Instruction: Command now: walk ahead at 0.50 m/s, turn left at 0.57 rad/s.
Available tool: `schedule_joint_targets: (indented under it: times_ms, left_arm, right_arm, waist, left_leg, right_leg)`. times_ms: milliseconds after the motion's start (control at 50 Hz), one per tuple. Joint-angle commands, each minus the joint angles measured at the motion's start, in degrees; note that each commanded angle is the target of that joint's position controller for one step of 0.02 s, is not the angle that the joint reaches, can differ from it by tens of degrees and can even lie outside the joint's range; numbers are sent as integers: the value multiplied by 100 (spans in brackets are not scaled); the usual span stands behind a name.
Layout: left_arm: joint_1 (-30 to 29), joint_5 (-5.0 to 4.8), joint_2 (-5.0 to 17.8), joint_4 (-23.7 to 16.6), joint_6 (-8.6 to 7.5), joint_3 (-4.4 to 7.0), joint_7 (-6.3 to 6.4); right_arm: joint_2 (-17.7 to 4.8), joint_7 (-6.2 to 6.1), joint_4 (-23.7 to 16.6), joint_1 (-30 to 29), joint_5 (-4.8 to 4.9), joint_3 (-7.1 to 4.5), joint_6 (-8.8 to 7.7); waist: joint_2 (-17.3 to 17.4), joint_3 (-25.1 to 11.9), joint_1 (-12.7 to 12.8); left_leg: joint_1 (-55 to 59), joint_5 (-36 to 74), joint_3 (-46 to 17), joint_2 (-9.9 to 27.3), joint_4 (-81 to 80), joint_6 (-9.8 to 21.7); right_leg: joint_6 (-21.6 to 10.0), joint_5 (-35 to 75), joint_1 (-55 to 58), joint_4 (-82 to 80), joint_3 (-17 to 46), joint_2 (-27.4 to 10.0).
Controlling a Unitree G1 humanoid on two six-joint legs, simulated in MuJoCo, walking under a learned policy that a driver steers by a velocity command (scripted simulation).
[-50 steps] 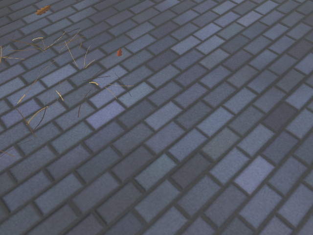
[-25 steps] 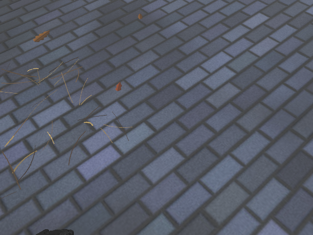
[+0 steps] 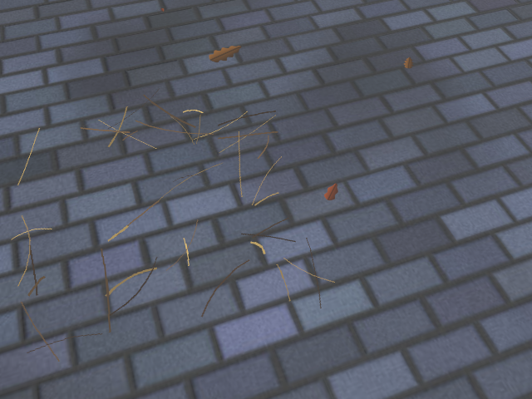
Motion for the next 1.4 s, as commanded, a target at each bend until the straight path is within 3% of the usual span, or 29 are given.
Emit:
schedule_joint_targets:
  times_ms: [20, 40, 100, 220, 320, 380, 400, 420, 440, 460, 480, 500, 540, 560, 620, 720, 800, 860, 900, 920, 940, 960, 980, 1000, 1040, 1080, 1140, 1280, 1400]
  left_arm:
    - [-529, 51, 671, -791, -394, 71, 4]
    - [-439, 169, 729, -739, -349, 119, 32]
    - [-314, 237, 608, -730, -174, 112, 13]
    - [-1370, 195, 173, -925, -148, -90, -83]
    - [-1905, 120, 382, -1127, -238, -46, -208]
    - [-1586, 117, 515, -1097, -278, 20, -232]
    - [-1103, 136, 619, -967, -295, 94, -210]
    - [-344, 187, 830, -800, -313, 188, -183]
    - [589, 250, 1213, -703, -309, 277, -166]
    - [977, 189, 1335, -445, -248, 331, -229]
    - [917, 23, 796, -463, -227, 189, -235]
    - [510, 40, 601, -519, -185, 118, -199]
    - [19, 175, 446, -579, -135, 32, -181]
    - [-60, 224, 417, -573, -152, 7, -168]
    - [-17, 135, 472, -453, -194, 18, -148]
    - [238, 71, 744, -256, -117, 82, -76]
    - [686, 14, 823, -14, -38, 91, -62]
    - [780, -8, 898, 114, 59, 124, -29]
    - [666, -8, 1002, 134, 118, 156, 4]
    - [624, -12, 947, 135, 145, 128, 12]
    - [587, 63, 732, 51, 141, 29, 18]
    - [1158, 118, 134, -105, 47, -164, -8]
    - [1171, 51, 249, -15, -50, -162, -29]
    - [692, -112, 761, -129, -80, 1, -53]
    - [92, -31, 695, -261, -30, 26, -28]
    - [455, -18, 510, -156, 129, 43, -10]
    - [394, -23, 314, -170, 281, 49, 22]
    - [-745, 44, 66, -569, 209, -39, -163]
    - [-1412, 28, 106, -1090, 215, -46, -370]
  right_arm:
    - [-824, -41, -148, 899, -13, -238, -169]
    - [-641, -67, -238, 617, -69, -170, -178]
    - [-705, -148, -282, 515, -88, -179, -206]
    - [-757, -295, 21, 1015, -46, -166, -192]
    - [-800, -284, 311, 1469, -20, -165, -164]
    - [-850, -305, 385, 1446, -37, -191, -93]
    - [-821, -306, 363, 1325, -32, -175, -75]
    - [-675, -300, 308, 1263, -68, -108, -69]
    - [-409, -314, 182, 1468, -180, 5, -94]
    - [-77, -299, 209, 2146, -24, 101, -180]
    - [-626, -286, 243, 1726, 52, 14, -219]
    - [-793, -267, 94, 1075, 74, -35, -240]
    - [-640, -253, -15, 616, -83, -30, -277]
    - [-550, -234, -5, 738, -76, -29, -269]
    - [-300, -229, 27, 790, -83, 31, -207]
    - [-92, -183, -187, -123, -108, 141, -265]
    - [-117, -90, -363, -787, -38, 147, -323]
    - [-235, -10, -482, -981, -29, 110, -356]
    - [-410, -1, -397, -585, -53, 31, -372]
    - [-591, -35, -209, 71, -83, -81, -376]
    - [-895, -96, 4, 1042, -133, -208, -371]
    - [-1465, -140, 81, 1684, -241, -341, -330]
    - [-1105, -137, 130, 1860, -168, -247, -297]
    - [-800, -148, 148, 1549, -136, -136, -293]
    - [-439, -127, 147, 790, -148, -11, -319]
    - [-304, -106, 190, 409, -191, 4, -438]
    - [-366, -127, 363, 322, -230, -46, -548]
    - [-658, -278, 698, 678, -194, -123, -468]
    - [-889, -320, 953, 1040, -53, -213, -190]
  waist:
    - [104, -1012, -406]
    - [128, -850, -194]
    - [225, -730, -4]
    - [410, -450, -456]
    - [478, -210, -669]
    - [675, -247, -448]
    - [661, -502, -156]
    - [538, -1142, 205]
    - [-248, -2074, 433]
    - [-1909, -2514, 199]
    - [-1128, -1956, 409]
    - [-648, -1174, 425]
    - [-133, -499, 154]
    - [-376, -512, -8]
    - [-475, -496, -115]
    - [-345, -319, 154]
    - [-353, -170, 399]
    - [-410, -109, 323]
    - [-484, -356, 21]
    - [-402, -757, -345]
    - [-218, -1481, -783]
    - [1011, -2396, -730]
    - [1452, -2812, -815]
    - [953, -1868, -822]
    - [402, -752, -488]
    - [753, -566, -129]
    - [491, -356, -3]
    - [205, -39, -382]
    - [257, 76, -488]
  left_leg:
    - [3121, -149, -3166, 1658, -2109, 1288]
    - [2517, 439, -2754, 1476, -2211, 1197]
    - [1708, 1509, -2243, 1275, -2396, 1254]
    - [1333, 1174, -1363, 816, -2448, 774]
    - [2176, 938, -1840, 1273, -2086, 717]
    - [2648, 1884, -2020, 1451, -1673, 583]
    - [2653, 2803, -1859, 1260, -1163, 474]
    - [2304, 3114, -1595, 956, -160, 306]
    - [1062, 1644, -1238, 412, 1612, 36]
    - [-882, -2029, -990, -354, 3261, -329]
    - [-1580, -2046, -1355, -15, 3780, -315]
    - [-1804, -1504, -1125, 255, 3763, -300]
    - [-1492, -784, -847, 670, 3159, -331]
    - [-1182, -621, -831, 802, 2944, -363]
    - [-1026, -487, -626, 909, 2290, -507]
    - [-895, 1049, -402, 854, 443, -617]
    - [-674, 1580, -307, 664, -392, -557]
    - [-700, 1110, -346, 599, -727, -354]
    - [-20, 761, -188, 418, -906, -175]
    - [1024, 824, -65, 280, -1081, -22]
    - [2635, 967, -472, 728, -858, 234]
    - [4986, 275, -2792, 2281, -925, 1023]
    - [5084, -499, -4231, 2686, -1703, 1226]
    - [4364, -947, -3511, 2485, -1877, 943]
    - [2763, -445, -2163, 1974, -2326, 600]
    - [1935, 151, -1477, 1771, -2727, 576]
    - [1665, 922, -707, 1713, -2997, 599]
    - [2186, 1567, 454, 1610, -3110, 408]
    - [3409, 3178, 829, 1947, -2380, 264]
  right_leg:
    - [-191, 567, -3081, 630, 698, -197]
    - [-171, 843, -2648, 262, 731, -334]
    - [57, 1128, -2153, -393, 623, -328]
    - [232, 3386, -1706, -2809, 374, 5]
    - [-50, 3212, -1916, -3560, 460, 105]
    - [-329, 2462, -1610, -3756, 339, 213]
    - [-483, 2484, -929, -3976, 168, 367]
    - [-746, 2760, 335, -3828, 362, 117]
    - [-1274, 2865, 2160, -3587, 1704, -940]
    - [-2012, 1380, 3536, -4394, 4212, -1873]
    - [-1806, 184, 3290, -4736, 4365, -1781]
    - [-1578, 326, 2540, -4847, 3509, -1596]
    - [-1468, 1499, 1281, -5140, 2560, -1170]
    - [-1469, 1920, 969, -5248, 2315, -1057]
    - [-1539, 2715, 651, -5517, 1675, -889]
    - [-1365, 3199, 586, -5714, 883, -651]
    - [-1280, 3056, 900, -5609, 807, -788]
    - [-1164, 3353, 1444, -5312, 902, -1054]
    - [-1032, 4441, 1614, -4770, 821, -1048]
    - [-905, 5143, 1401, -3970, 671, -816]
    - [-715, 4589, 577, -2686, 509, -527]
    - [-273, 2167, -1764, -389, 122, 328]
    - [-264, -549, -2550, 541, 860, 557]
    - [-315, -271, -3009, 926, 1010, 243]
    - [-333, 641, -2818, 433, 759, -199]
    - [-230, 1159, -2162, 157, 819, -434]
    - [-111, 1682, -2296, -71, 879, -429]
    - [-145, 3326, -2464, -2172, 448, -301]
    - [-508, 2396, -2628, -2933, -78, -44]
